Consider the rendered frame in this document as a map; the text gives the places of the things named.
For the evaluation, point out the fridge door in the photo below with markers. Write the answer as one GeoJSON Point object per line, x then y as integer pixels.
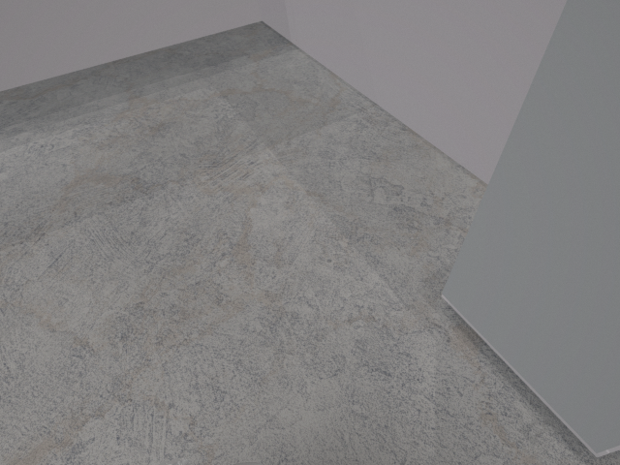
{"type": "Point", "coordinates": [538, 274]}

